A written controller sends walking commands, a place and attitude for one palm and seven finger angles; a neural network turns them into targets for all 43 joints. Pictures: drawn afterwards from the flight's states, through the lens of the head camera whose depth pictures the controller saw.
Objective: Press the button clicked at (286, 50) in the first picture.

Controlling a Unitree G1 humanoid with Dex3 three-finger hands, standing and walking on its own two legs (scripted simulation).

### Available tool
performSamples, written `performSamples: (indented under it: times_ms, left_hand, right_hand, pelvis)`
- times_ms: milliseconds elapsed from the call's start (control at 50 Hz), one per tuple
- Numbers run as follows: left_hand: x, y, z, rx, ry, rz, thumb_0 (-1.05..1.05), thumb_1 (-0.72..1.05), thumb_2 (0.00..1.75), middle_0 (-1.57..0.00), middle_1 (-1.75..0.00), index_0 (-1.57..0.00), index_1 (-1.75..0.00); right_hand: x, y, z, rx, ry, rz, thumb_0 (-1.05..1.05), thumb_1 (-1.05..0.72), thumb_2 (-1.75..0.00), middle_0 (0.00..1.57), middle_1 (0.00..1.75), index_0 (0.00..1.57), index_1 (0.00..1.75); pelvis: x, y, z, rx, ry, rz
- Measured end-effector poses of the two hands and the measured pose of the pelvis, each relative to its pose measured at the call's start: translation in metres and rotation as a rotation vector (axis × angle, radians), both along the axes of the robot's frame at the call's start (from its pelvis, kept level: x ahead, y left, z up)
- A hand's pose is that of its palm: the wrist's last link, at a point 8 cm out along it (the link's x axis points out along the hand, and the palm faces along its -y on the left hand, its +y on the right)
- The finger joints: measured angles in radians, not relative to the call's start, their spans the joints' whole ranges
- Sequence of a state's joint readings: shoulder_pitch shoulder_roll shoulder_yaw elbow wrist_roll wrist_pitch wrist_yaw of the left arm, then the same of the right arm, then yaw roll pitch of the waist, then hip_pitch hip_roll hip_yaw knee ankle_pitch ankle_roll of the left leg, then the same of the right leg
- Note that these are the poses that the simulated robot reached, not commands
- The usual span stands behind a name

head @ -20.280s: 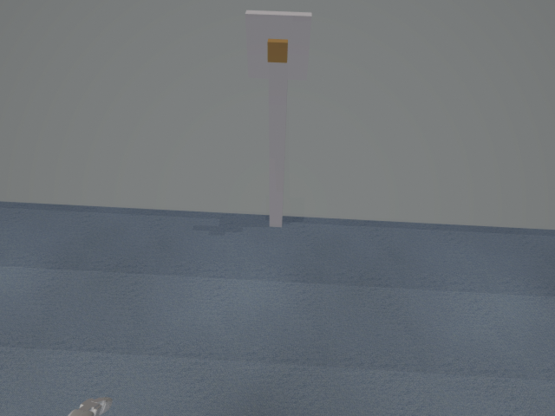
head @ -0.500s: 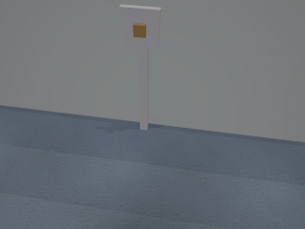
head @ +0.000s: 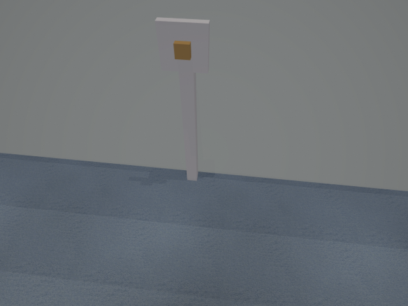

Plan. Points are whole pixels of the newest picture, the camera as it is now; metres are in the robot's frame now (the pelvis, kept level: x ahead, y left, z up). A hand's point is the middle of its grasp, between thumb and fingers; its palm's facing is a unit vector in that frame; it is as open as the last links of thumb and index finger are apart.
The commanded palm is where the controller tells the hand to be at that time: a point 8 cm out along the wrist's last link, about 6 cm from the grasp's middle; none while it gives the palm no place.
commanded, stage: let the arm hang, fingers relaxed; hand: left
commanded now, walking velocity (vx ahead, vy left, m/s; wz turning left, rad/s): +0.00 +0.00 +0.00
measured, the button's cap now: (182, 50) +0.90 +0.12 +0.07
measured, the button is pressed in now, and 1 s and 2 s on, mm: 0 0 0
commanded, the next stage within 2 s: stand and wait in 0.14 s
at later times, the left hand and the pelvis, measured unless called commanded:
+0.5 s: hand out of the picture +0.09 +0.22 -0.16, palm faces -0.01 -0.95 -0.31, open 7.4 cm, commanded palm none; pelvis +0.02 -0.01 +0.00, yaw +0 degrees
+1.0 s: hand out of the picture +0.12 +0.23 -0.15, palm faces -0.03 -0.94 -0.33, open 7.4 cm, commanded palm none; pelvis +0.03 -0.02 +0.01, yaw +0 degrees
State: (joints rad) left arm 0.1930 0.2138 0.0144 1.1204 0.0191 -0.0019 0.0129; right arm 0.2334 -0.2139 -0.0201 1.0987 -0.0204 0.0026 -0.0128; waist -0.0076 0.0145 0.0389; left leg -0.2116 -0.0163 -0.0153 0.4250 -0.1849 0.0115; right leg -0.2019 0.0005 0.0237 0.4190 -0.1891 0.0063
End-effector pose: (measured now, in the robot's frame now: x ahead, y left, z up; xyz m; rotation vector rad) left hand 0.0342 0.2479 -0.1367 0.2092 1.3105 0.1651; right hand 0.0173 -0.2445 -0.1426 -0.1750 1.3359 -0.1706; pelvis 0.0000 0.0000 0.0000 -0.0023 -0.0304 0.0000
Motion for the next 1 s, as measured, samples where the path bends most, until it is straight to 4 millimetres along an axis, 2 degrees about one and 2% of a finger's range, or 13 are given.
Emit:
performSamples:
  times_ms: [220, 660, 1000]
  left_hand:
    - [0.021, 0.005, 0.005, 0.023, -0.008, -0.009, 0.0, 0.91, 0.9, -0.2, -0.3, -0.2, -0.3]
    - [0.06, 0.023, 0.02, 0.085, -0.064, -0.036, 0.01, 0.9, 0.9, -0.2, -0.3, -0.2, -0.3]
    - [0.079, 0.024, 0.023, 0.091, -0.08, -0.056, 0.01, 0.9, 0.9, -0.2, -0.3, -0.2, -0.3]
  right_hand:
    - [0.016, -0.011, 0.003, -0.016, 0.004, 0.005, 0.0, -0.91, -0.89, 0.2, 0.3, 0.2, 0.3]
    - [0.067, -0.05, 0.017, -0.082, -0.071, 0.039, 0.0, -0.91, -0.89, 0.2, 0.3, 0.2, 0.3]
    - [0.08, -0.061, 0.023, -0.104, -0.079, 0.044, 0.0, -0.91, -0.89, 0.2, 0.3, 0.2, 0.3]
  pelvis:
    - [0.01, -0.004, 0.002, 0.001, 0.004, 0.0]
    - [0.024, -0.013, 0.005, 0.001, 0.002, -0.004]
    - [0.033, -0.016, 0.006, 0.001, 0.004, -0.007]
